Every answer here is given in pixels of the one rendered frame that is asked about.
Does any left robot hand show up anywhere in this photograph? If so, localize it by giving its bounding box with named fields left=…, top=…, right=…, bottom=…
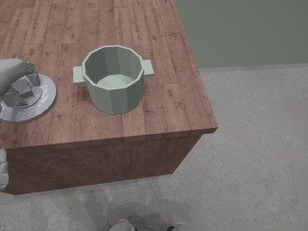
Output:
left=0, top=58, right=40, bottom=107

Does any robot shin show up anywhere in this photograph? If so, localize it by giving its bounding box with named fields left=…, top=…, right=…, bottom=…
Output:
left=118, top=218, right=131, bottom=225
left=172, top=222, right=185, bottom=230

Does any robot right shin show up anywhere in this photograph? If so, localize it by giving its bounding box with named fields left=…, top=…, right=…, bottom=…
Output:
left=172, top=222, right=185, bottom=230

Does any lid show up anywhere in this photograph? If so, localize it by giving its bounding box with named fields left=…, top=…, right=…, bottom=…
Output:
left=0, top=74, right=58, bottom=123

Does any pot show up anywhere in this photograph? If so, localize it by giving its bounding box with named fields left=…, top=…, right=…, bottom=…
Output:
left=73, top=44, right=155, bottom=115

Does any robot left shin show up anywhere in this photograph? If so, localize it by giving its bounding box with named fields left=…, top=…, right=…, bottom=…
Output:
left=118, top=218, right=131, bottom=225

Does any knob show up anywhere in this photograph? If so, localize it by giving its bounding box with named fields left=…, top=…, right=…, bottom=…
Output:
left=12, top=78, right=34, bottom=99

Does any table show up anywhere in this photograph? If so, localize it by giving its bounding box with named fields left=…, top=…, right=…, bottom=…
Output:
left=0, top=0, right=218, bottom=195

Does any left robot forearm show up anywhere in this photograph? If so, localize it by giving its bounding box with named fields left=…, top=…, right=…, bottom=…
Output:
left=0, top=71, right=11, bottom=114

